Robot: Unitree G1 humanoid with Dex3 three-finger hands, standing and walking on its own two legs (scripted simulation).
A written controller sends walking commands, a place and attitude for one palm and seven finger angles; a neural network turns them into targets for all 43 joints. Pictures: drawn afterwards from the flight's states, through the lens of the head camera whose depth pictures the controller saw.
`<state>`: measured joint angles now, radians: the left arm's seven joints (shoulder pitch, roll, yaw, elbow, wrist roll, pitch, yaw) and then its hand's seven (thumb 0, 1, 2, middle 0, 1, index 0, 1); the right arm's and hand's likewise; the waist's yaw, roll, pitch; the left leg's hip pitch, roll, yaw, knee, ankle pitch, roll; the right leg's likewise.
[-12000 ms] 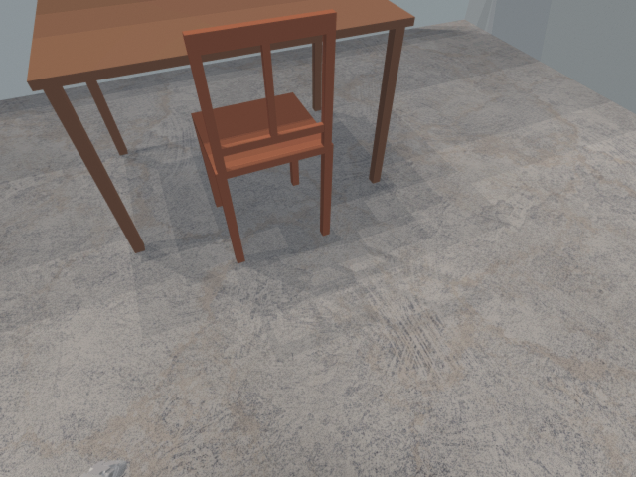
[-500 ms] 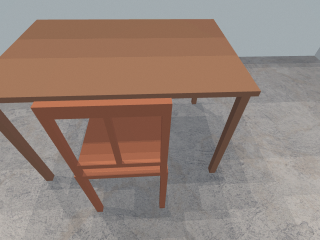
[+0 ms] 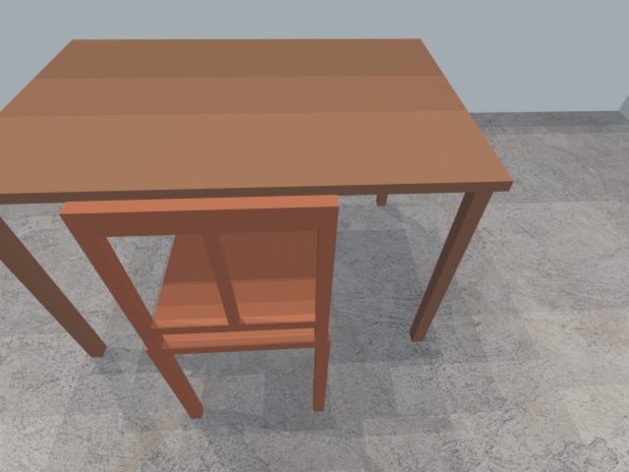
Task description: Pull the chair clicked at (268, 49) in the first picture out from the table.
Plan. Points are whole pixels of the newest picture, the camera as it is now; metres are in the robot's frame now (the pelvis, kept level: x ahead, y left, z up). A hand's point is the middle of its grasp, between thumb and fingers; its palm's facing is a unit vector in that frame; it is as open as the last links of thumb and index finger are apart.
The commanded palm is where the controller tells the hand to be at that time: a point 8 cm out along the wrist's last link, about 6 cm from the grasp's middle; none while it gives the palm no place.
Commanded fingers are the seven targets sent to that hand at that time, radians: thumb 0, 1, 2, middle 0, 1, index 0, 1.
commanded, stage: look again from close up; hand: left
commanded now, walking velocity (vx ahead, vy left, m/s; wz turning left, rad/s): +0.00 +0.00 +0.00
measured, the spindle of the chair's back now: (223, 281) +0.44 +0.20 -0.09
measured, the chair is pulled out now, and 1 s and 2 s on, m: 0.00 0.00 0.00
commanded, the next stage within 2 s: raise the hand toward the chair's back in 1.32 s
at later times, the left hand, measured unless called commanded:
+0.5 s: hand out of the picture -0.05 +0.15 -0.18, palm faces +0.05 -0.98 -0.17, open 7.4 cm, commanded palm none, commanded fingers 0.00 0.90 0.90 -0.20 -0.30 -0.20 -0.30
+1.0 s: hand out of the picture -0.05 +0.15 -0.18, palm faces +0.05 -0.99 -0.16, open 7.4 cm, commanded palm none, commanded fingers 0.00 0.90 0.90 -0.20 -0.30 -0.20 -0.30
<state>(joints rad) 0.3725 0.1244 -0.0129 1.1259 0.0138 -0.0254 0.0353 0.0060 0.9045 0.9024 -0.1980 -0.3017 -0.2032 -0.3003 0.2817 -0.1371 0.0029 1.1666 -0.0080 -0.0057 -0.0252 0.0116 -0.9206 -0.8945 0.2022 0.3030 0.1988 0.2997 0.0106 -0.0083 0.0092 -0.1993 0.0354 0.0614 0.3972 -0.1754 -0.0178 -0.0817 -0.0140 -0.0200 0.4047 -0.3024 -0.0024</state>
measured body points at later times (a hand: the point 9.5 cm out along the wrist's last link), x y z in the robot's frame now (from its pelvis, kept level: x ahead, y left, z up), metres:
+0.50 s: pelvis +0.00 +0.00 +0.00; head +0.00 +0.00 +0.45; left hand -0.05 +0.21 -0.16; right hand -0.01 -0.22 -0.16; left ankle +0.02 +0.13 -0.74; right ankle -0.05 -0.11 -0.74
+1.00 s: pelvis +0.00 +0.00 +0.00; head +0.00 -0.01 +0.45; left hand -0.05 +0.20 -0.16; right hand -0.01 -0.22 -0.16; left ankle +0.02 +0.13 -0.74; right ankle -0.05 -0.11 -0.74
